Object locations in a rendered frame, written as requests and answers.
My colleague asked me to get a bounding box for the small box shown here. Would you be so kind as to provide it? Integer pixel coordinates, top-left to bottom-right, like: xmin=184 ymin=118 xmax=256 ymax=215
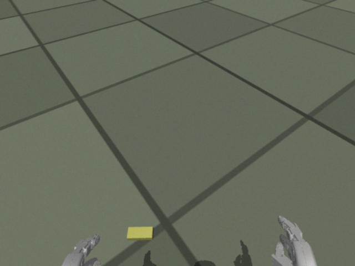
xmin=127 ymin=227 xmax=154 ymax=241

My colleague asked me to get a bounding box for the right robot hand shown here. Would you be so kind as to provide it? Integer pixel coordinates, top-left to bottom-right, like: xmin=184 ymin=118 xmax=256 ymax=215
xmin=272 ymin=216 xmax=317 ymax=266

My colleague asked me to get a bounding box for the left robot hand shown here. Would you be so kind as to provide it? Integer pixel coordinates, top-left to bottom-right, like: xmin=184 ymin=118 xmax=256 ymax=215
xmin=62 ymin=234 xmax=101 ymax=266

